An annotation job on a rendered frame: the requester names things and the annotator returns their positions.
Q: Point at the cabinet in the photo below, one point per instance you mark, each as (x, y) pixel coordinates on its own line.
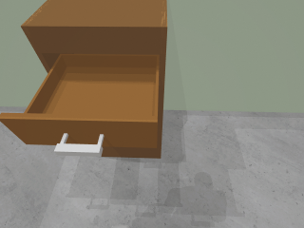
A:
(115, 27)

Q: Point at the drawer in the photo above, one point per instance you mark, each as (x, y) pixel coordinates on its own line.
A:
(85, 95)

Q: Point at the handle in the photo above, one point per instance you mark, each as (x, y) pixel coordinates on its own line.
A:
(78, 149)

